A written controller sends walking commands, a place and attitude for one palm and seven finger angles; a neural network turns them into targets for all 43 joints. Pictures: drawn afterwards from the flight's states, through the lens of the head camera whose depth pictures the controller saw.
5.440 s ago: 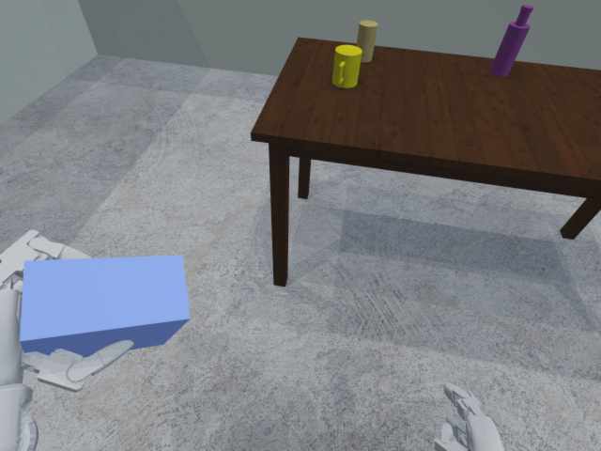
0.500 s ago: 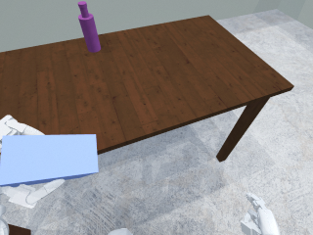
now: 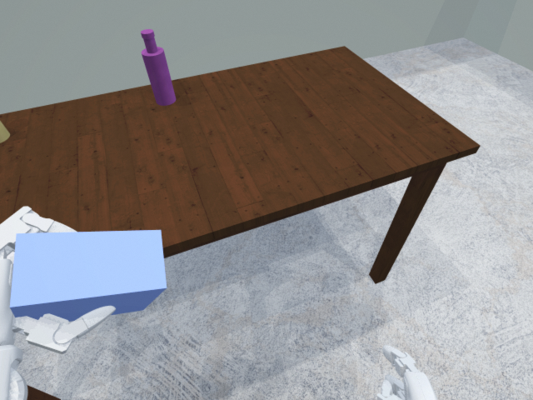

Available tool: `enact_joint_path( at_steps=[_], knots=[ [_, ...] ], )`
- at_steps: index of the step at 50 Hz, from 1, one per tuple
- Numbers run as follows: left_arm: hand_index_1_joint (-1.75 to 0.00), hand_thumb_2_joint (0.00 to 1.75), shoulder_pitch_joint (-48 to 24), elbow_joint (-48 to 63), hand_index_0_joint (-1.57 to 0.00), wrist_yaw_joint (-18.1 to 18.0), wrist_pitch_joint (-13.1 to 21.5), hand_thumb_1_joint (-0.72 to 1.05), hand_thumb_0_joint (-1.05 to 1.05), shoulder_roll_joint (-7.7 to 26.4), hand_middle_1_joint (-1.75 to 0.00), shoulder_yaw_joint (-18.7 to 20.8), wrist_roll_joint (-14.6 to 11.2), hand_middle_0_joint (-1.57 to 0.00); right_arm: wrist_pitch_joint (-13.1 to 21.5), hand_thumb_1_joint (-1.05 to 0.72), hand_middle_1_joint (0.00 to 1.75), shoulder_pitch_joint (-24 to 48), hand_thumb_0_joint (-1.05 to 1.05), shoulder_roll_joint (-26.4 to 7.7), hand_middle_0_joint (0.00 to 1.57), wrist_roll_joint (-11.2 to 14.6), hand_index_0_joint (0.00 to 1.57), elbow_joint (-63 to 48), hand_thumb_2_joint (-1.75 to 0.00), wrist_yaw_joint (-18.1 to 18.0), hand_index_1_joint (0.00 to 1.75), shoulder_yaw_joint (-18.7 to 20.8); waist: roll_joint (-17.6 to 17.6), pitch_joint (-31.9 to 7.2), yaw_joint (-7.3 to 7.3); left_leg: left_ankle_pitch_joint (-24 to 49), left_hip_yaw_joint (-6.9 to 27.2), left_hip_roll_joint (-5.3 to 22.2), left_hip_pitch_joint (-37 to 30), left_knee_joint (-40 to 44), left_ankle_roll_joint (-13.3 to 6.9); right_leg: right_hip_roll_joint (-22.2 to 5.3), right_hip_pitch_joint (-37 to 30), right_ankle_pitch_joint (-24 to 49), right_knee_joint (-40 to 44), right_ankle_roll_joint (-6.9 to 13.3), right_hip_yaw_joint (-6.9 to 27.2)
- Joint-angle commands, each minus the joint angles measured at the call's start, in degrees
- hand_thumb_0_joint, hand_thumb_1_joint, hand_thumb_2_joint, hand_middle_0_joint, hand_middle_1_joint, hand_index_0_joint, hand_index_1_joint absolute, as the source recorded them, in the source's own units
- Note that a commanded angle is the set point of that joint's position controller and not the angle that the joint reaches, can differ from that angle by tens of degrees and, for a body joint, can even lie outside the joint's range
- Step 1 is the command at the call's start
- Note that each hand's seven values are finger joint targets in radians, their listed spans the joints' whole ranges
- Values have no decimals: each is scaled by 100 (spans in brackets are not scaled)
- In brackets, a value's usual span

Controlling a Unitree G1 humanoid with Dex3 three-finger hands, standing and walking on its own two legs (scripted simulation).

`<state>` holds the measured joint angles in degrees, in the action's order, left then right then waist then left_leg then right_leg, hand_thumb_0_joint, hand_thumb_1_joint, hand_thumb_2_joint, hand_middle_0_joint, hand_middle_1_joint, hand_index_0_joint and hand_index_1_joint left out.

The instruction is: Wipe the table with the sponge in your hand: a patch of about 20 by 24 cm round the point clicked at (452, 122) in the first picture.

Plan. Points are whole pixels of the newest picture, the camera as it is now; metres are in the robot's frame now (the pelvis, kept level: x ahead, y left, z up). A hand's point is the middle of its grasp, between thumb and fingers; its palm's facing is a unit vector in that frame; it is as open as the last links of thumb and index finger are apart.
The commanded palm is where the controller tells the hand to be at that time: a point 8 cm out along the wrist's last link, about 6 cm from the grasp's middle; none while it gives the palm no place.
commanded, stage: come to a stop and stand still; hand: left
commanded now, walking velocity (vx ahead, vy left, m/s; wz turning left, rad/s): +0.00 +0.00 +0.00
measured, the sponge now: (113, 277) +0.22 +0.20 +0.15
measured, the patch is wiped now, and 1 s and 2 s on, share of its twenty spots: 0.00 0.00 0.00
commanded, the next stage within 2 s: look again from close up in 0.80 s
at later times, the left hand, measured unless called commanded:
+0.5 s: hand (45, 329) +0.16 +0.24 +0.16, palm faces +0.40 -0.84 -0.37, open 10.5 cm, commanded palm +0.11 +0.28 +0.18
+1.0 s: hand out of the picture +0.18 +0.29 +0.18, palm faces +0.48 -0.78 -0.41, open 10.5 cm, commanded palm +0.10 +0.29 +0.18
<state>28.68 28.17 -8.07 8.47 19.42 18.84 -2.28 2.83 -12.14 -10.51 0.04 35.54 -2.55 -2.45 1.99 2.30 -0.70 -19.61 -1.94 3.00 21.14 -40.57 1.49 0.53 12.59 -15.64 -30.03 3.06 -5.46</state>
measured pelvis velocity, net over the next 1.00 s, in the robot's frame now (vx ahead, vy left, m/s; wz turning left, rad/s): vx -0.06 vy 0.01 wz -0.01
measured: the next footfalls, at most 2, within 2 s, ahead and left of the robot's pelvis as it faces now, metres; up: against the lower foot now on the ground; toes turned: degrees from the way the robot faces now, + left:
left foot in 0.12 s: +0.05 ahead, +0.11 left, +0.00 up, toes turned -1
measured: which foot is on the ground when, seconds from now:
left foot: up 0.00-0.10, down 0.12-1.00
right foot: down 0.00-1.00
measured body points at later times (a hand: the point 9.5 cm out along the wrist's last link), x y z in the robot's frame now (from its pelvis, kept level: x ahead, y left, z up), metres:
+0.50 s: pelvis -0.06 +0.00 +0.00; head -0.06 +0.00 +0.45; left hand +0.13 +0.28 +0.18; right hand +0.10 -0.23 -0.09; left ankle +0.01 +0.12 -0.73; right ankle +0.01 -0.09 -0.73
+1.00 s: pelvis -0.06 +0.01 +0.00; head -0.05 +0.03 +0.45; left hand +0.15 +0.33 +0.20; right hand +0.11 -0.21 -0.09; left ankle +0.01 +0.11 -0.73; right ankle +0.01 -0.08 -0.73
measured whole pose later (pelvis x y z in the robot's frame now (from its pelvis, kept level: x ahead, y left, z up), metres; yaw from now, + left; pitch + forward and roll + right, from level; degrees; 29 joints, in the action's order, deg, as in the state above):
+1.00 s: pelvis -0.06 +0.01 +0.00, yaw +0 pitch -3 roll -1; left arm 11.3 15.6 -5.7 14.7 25.9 23.2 -0.1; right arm 7.7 -13.1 -11.3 0.0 36.8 -2.8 -1.2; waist -0.4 4.0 -4.1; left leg -11.8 0.3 0.0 17.9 -32.1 -1.1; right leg 2.1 16.1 -8.7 -27.2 2.6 -4.7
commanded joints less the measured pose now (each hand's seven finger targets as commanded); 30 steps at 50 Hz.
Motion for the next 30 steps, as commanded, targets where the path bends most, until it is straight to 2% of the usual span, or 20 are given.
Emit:
enact_joint_path(
  at_steps=[1, 2, 4, 5, 6, 7, 8, 9, 10, 12, 14, 17, 18, 20, 23, 25, 27, 28, 29, 30],
  knots=[
    [-160, 130, -668, 1023, -120, -175, 411, 10, 0, 1125, -160, 734, -16, -120, 325, -90, 30, 637, 0, -547, 20, 16, 20, -890, -90, -177, 30, 268, -935, -619, 20, -25, -12, -77, -12, 229, -10, -1400, -398, 2091, 970, 332, 1157],
    [-160, 130, -665, 1031, -120, -178, 427, 10, 0, 1130, -160, 748, -8, -120, 323, -90, 30, 573, 0, -592, 20, 9, 20, -890, -90, -191, 30, 296, -887, -681, 23, 129, -38, -88, -168, 567, -24, -1361, -491, 2093, 913, 288, 1123],
    [-160, 130, -581, 1067, -120, -186, 465, 10, 0, 1073, -160, 687, -22, -120, 328, -90, 30, 490, 0, -633, 20, 16, 20, -898, -90, -216, 30, 343, -415, -718, 54, 969, 15, 2, -848, 1423, -89, -1139, -315, 1610, 763, 60, 1033],
    [-160, 130, -578, 1108, -120, -182, 493, 10, 0, 1092, -160, 681, -18, -120, 320, -90, 30, 483, 0, -739, 20, 25, 20, -926, -90, -220, 30, 404, -253, -723, 20, 1656, 195, 274, -1048, 1594, -158, -915, -202, 1152, 678, -97, 942],
    [-160, 130, -580, 1215, -120, -175, 530, 10, 0, 1117, -160, 667, -8, -120, 313, -90, 30, 488, 0, -839, 20, 43, 20, -975, -90, -218, 30, 461, 23, -766, -13, 1925, 348, 510, -1108, 1673, -207, -742, -170, 740, 665, -183, 903],
    [-160, 130, -370, 1087, -120, -164, 560, 10, 0, 1123, -160, 734, 0, -120, 304, -90, 30, 532, 0, -781, 20, 11, 20, -977, -90, -231, 30, 399, 628, -648, -28, 1660, 627, 710, -925, 1885, -340, -534, 21, 320, 615, -287, 779],
    [-160, 130, -504, 1303, -120, -153, 621, 10, 0, 1089, -160, 676, 12, -120, 324, -90, 30, 570, 0, -782, 20, -27, 20, -1009, -90, -233, 30, 368, 1056, -553, -30, 1413, 866, 860, -549, 2216, -419, -367, -176, 84, 409, -343, 556],
    [-160, 130, -640, 1322, -120, -160, 676, 10, 0, 1034, -160, 587, 48, -120, 355, -90, 30, 590, 0, -750, 20, -23, 20, -994, -90, -231, 30, 339, 1007, -438, -25, 1031, 975, 977, -30, 2380, -477, -300, -465, -43, 203, -368, 486],
    [-160, 130, -649, 1165, -120, -167, 693, 10, 0, 1013, -160, 586, 67, -120, 385, -90, 30, 554, 0, -775, 20, -21, 20, -966, -90, -233, 30, 355, 843, -389, -28, 605, 935, 966, 265, 2415, -483, -292, -630, -83, 166, -365, 495],
    [-160, 130, -650, 1014, -120, -160, 694, 10, 0, 955, -160, 548, 87, -120, 442, -90, 30, 514, 0, -796, 20, -5, 20, -975, -90, -221, 30, 387, 670, -330, -17, -308, 643, 755, 470, 2326, -399, -340, -640, -130, 362, -349, 609],
    [-160, 130, -703, 1042, -120, -170, 716, 10, 0, 992, -160, 577, 96, -120, 508, -90, 30, 463, 0, -774, 20, -19, 20, -983, -90, -208, 30, 397, 382, -331, -1, -672, 457, 462, 333, 2086, -290, -448, -397, -503, 814, -295, 867],
    [-160, 130, -698, 889, -120, -183, 620, 10, 0, 1003, -160, 546, 61, -120, 492, -90, 30, 367, 0, -724, 20, -39, 20, -915, -90, -180, 30, 410, -337, -392, 64, -352, 124, 44, -349, 1100, -173, -952, 474, -1539, 1681, -70, 1596],
    [-160, 130, -730, 914, -120, -203, 569, 10, 0, 1075, -160, 598, 62, -120, 472, -90, 30, 350, 0, -745, 20, -54, 20, -873, -90, -175, 30, 413, -433, -440, 86, -220, 106, -6, -556, 874, -146, -1093, 681, -1723, 1804, -2, 1673],
    [-160, 130, -820, 945, -120, -227, 510, 10, 0, 1026, -160, 521, 51, -120, 441, -90, 30, 379, 0, -675, 20, -63, 20, -855, -90, -178, 30, 352, -576, -512, 105, 22, 194, -40, -672, 743, -177, -1172, 717, -1653, 1798, 46, 1625],
    [-160, 130, -914, 1136, -120, -240, 470, 10, 0, 1108, -160, 581, 51, -120, 402, -90, 30, 464, 0, -726, 20, -59, 20, -875, -90, -198, 30, 348, -360, -565, 76, 108, 284, -2, -825, 1074, -200, -1025, 701, -1566, 1620, -14, 1330],
    [-160, 130, -802, 1119, -120, -239, 487, 10, 0, 1108, -160, 591, 56, -120, 379, -90, 30, 473, 0, -725, 20, -71, 20, -889, -90, -221, 30, 308, -78, -384, 54, -104, 500, 176, -541, 1578, -265, -785, 518, -1524, 1438, -113, 1133],
    [-160, 130, -804, 1126, -120, -220, 522, 10, 0, 1064, -160, 562, 86, -120, 365, -90, 30, 501, 0, -729, 20, -66, 20, -932, -90, -227, 30, 292, 158, -205, 45, -697, 665, 307, -152, 1968, -305, -583, 382, -1677, 1311, -194, 1021],
    [-160, 130, -911, 1229, -120, -216, 532, 10, 0, 1103, -160, 610, 102, -120, 373, -90, 30, 507, 0, -770, 20, -68, 20, -966, -90, -230, 30, 308, 383, -228, 42, -755, 728, 350, -1, 2176, -293, -472, 198, -1548, 1149, -227, 899],
    [-160, 130, -852, 1201, -120, -223, 553, 10, 0, 1027, -160, 545, 112, -120, 387, -90, 30, 485, 0, -746, 20, -70, 20, -969, -90, -232, 30, 288, 464, -154, 50, -822, 883, 452, 166, 2369, -317, -359, 20, -1274, 959, -255, 753],
    [-160, 130, -751, 1094, -120, -223, 578, 10, 0, 989, -160, 560, 115, -120, 410, -90, 30, 475, 0, -753, 20, -57, 20, -953, -90, -227, 30, 297, 552, -278, 37, -809, 970, 548, 188, 2487, -353, -278, -188, -880, 770, -273, 668]
  ],
)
